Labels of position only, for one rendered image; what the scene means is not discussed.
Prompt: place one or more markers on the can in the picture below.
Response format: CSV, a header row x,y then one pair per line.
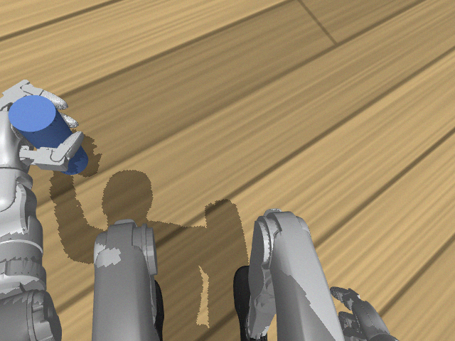
x,y
38,120

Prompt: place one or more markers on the left robot arm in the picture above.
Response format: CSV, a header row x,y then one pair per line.
x,y
27,312

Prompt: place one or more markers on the left robot hand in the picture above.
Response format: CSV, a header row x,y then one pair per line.
x,y
18,152

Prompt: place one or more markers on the right robot foot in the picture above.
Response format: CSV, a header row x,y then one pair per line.
x,y
241,292

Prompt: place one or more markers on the right robot hand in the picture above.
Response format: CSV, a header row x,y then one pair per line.
x,y
365,321

